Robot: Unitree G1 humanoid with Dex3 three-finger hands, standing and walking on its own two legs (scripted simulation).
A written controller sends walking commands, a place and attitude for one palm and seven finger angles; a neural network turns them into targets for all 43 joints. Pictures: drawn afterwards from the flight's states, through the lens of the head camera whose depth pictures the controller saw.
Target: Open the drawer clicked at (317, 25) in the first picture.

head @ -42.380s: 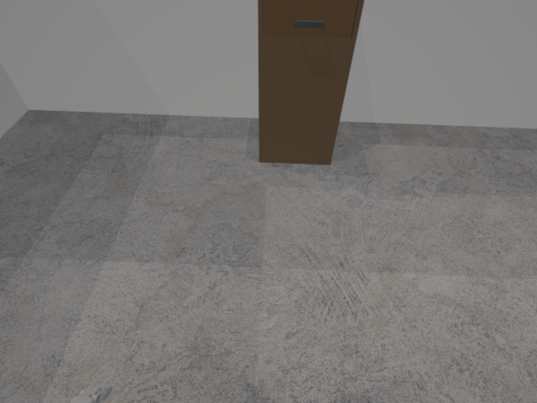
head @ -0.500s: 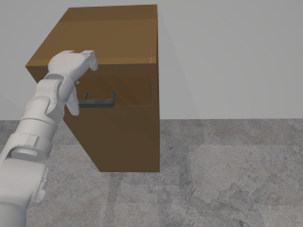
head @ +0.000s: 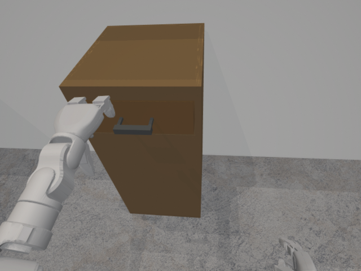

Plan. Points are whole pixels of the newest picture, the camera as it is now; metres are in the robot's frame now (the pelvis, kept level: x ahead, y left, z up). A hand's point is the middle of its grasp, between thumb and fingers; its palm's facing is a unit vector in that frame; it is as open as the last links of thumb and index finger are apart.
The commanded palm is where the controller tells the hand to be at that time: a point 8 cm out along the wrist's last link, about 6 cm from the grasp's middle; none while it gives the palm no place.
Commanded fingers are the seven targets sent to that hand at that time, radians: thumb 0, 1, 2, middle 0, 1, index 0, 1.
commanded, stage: draw the hand back to the body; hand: left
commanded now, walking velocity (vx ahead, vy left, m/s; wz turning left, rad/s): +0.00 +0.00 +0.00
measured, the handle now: (134, 125) +0.52 +0.21 +0.00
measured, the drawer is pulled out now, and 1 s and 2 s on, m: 0.00 0.00 0.00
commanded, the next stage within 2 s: step back with the hand held close in 1.18 s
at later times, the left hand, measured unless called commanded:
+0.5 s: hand (82, 151) +0.27 +0.20 +0.18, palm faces +0.34 -0.90 -0.29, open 12.8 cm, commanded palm +0.22 +0.24 +0.20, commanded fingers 0.00 0.09 0.56 -0.26 -0.82 -0.26 -0.82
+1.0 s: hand (41, 207) +0.17 +0.22 +0.18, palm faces +0.42 -0.81 -0.40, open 8.5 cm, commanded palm +0.13 +0.26 +0.19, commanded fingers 0.00 0.90 0.90 -0.20 -0.30 -0.20 -0.30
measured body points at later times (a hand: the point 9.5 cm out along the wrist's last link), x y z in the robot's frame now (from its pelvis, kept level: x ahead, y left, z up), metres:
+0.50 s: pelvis +0.00 -0.02 +0.00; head -0.01 -0.03 +0.45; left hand +0.25 +0.25 +0.20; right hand +0.18 -0.23 -0.09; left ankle -0.03 +0.11 -0.74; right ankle -0.01 -0.13 -0.74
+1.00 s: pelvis -0.01 -0.02 +0.00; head -0.03 -0.04 +0.45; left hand +0.14 +0.26 +0.20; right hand +0.20 -0.23 -0.07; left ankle -0.03 +0.11 -0.74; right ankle -0.01 -0.13 -0.74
